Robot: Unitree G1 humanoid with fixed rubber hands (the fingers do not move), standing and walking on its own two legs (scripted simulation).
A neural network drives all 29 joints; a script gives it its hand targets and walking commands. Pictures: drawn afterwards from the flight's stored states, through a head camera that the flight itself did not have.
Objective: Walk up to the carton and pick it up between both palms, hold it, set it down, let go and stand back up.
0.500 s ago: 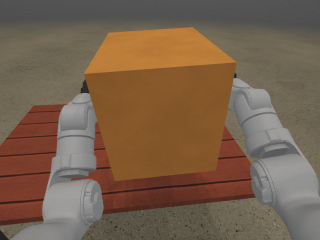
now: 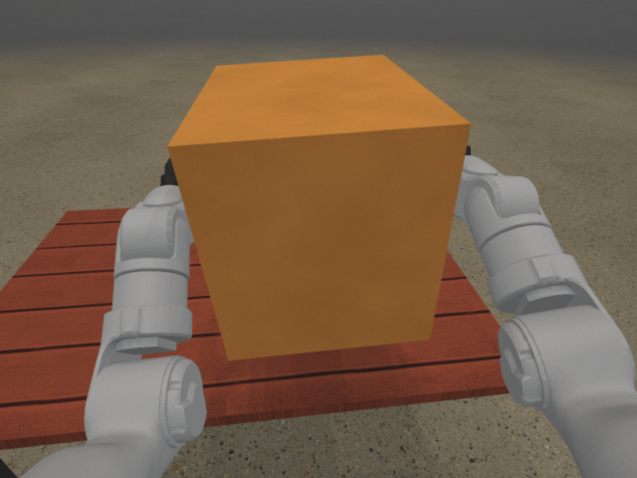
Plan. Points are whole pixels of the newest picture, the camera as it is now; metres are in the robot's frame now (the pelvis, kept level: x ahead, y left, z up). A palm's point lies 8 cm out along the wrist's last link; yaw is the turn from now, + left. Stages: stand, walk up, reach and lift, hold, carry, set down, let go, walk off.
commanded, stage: hold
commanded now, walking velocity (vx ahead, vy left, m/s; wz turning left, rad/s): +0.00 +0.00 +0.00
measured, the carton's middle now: (314, 191) +0.41 +0.01 +0.24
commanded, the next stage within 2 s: none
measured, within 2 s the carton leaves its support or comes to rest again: neither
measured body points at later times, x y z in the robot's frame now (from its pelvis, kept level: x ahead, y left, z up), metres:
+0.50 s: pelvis +0.00 +0.00 +0.00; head -0.09 +0.02 +0.44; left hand +0.38 +0.18 +0.25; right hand +0.39 -0.16 +0.28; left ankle +0.03 +0.11 -0.75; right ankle -0.01 -0.09 -0.75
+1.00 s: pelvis +0.00 +0.01 +0.00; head -0.09 +0.02 +0.44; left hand +0.38 +0.18 +0.25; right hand +0.38 -0.16 +0.28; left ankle +0.03 +0.11 -0.75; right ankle -0.01 -0.09 -0.75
